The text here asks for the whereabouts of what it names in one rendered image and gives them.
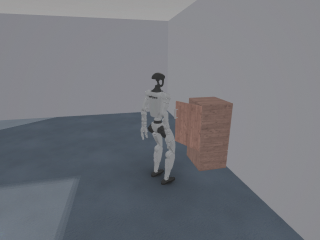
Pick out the robot right upper arm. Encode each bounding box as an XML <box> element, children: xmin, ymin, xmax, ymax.
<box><xmin>160</xmin><ymin>92</ymin><xmax>171</xmax><ymax>117</ymax></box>

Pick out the cupboard door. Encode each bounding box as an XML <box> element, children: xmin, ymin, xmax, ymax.
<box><xmin>175</xmin><ymin>101</ymin><xmax>202</xmax><ymax>151</ymax></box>

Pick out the left robot forearm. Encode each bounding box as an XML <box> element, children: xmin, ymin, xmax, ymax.
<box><xmin>141</xmin><ymin>109</ymin><xmax>147</xmax><ymax>127</ymax></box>

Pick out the right robot thigh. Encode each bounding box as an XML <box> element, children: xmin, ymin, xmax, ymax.
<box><xmin>159</xmin><ymin>126</ymin><xmax>176</xmax><ymax>159</ymax></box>

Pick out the robot left hand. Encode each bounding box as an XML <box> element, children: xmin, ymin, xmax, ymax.
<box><xmin>140</xmin><ymin>126</ymin><xmax>148</xmax><ymax>140</ymax></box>

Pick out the handle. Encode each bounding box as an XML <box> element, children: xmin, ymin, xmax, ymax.
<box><xmin>174</xmin><ymin>109</ymin><xmax>178</xmax><ymax>119</ymax></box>

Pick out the robot left upper arm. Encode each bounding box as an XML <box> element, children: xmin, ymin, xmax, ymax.
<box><xmin>141</xmin><ymin>90</ymin><xmax>152</xmax><ymax>112</ymax></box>

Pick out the left robot foot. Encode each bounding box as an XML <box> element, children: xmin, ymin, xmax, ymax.
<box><xmin>151</xmin><ymin>169</ymin><xmax>164</xmax><ymax>177</ymax></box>

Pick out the robot right hand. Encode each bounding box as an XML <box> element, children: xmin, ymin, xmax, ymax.
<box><xmin>165</xmin><ymin>134</ymin><xmax>174</xmax><ymax>149</ymax></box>

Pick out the right robot forearm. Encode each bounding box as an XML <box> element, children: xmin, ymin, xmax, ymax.
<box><xmin>162</xmin><ymin>111</ymin><xmax>171</xmax><ymax>135</ymax></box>

